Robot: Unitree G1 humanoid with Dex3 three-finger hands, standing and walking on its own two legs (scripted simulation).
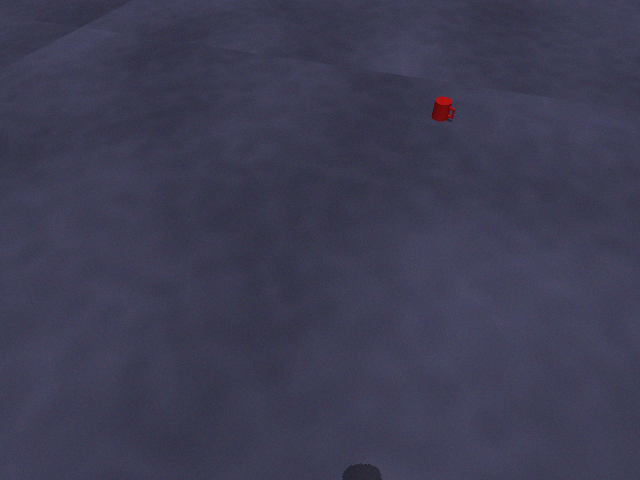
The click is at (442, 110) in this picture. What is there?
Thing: mug
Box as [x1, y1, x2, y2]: [432, 97, 454, 120]
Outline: 436,98 432,117 436,120 445,120 448,116 452,118 454,109 450,106 451,100 447,97
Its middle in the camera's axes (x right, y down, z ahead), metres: +0.71 -0.75 +2.20
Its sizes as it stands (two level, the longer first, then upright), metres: 0.127 0.093 0.103
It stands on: the floor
